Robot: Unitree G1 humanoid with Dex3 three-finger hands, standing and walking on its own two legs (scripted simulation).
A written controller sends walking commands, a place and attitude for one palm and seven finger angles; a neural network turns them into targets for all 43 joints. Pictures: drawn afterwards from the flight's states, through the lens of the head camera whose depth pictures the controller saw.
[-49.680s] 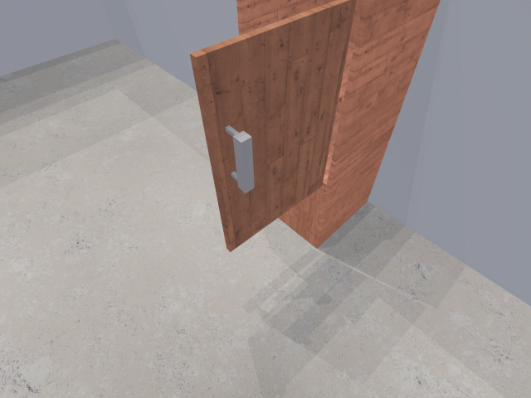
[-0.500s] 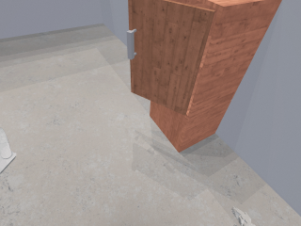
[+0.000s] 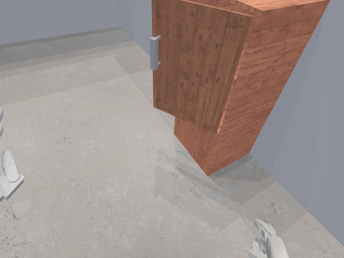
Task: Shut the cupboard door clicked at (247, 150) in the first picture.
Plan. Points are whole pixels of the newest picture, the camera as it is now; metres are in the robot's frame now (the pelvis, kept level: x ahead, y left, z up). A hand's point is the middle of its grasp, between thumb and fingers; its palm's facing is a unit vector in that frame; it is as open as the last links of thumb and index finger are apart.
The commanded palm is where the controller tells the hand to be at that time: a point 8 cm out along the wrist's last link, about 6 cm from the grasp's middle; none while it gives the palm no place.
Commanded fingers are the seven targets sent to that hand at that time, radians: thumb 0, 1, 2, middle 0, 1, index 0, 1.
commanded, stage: stop stepping back and stand still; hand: left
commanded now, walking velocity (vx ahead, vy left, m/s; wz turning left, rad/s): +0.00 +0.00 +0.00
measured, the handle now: (156, 52) +0.96 +0.12 +0.02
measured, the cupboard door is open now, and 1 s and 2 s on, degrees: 29 29 29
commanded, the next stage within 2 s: let the arm hang, fingers relaxed in 0.40 s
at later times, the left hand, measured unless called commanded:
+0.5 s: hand (2, 193) +0.18 +0.28 +0.16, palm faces +0.45 -0.77 -0.44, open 7.4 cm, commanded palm none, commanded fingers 0.00 0.90 0.90 -0.20 -0.30 -0.20 -0.30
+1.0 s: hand out of the picture -0.05 +0.20 -0.17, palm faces +0.02 -0.98 -0.22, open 7.1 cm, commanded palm none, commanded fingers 0.00 0.90 0.90 -0.20 -0.30 -0.20 -0.30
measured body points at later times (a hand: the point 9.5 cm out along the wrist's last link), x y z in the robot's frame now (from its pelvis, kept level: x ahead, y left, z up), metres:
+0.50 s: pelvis -0.02 +0.01 +0.00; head -0.02 +0.02 +0.45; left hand +0.15 +0.32 +0.18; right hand +0.14 -0.21 -0.09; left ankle +0.03 +0.11 -0.74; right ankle -0.04 -0.11 -0.74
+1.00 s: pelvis -0.03 +0.00 +0.00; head -0.01 +0.02 +0.45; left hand -0.05 +0.25 -0.16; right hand -0.02 -0.26 -0.14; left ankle +0.02 +0.11 -0.74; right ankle -0.04 -0.11 -0.74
